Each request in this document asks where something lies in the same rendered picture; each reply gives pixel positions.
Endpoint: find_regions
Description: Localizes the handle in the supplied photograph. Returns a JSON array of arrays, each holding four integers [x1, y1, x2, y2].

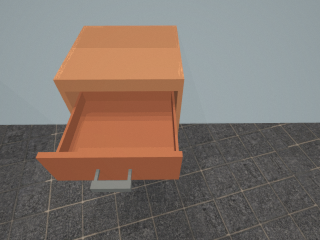
[[90, 169, 132, 193]]

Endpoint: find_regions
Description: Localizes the drawer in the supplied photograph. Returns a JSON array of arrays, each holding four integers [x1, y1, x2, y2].
[[36, 91, 183, 181]]

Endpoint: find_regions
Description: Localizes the cabinet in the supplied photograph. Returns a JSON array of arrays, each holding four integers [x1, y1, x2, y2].
[[53, 25, 185, 136]]

